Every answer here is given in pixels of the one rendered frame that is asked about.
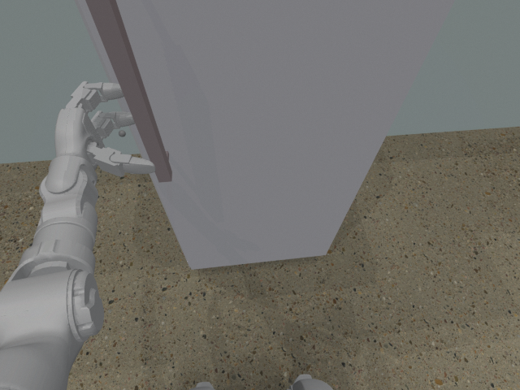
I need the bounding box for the left robot forearm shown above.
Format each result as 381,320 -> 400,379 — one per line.
0,155 -> 98,294

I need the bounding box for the robot shin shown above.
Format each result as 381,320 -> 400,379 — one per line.
292,374 -> 312,385
196,382 -> 213,388

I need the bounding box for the fridge door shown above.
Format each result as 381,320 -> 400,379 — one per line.
78,0 -> 455,270

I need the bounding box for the left robot shin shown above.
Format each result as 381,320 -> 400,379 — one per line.
196,382 -> 213,388

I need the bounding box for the left robot upper arm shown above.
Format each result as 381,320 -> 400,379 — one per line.
0,269 -> 104,390

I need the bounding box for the handle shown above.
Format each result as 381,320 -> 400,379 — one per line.
85,0 -> 172,183

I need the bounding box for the robot left hand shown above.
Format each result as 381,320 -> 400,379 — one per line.
54,81 -> 156,177

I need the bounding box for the right robot shin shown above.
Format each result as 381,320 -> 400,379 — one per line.
292,374 -> 312,385

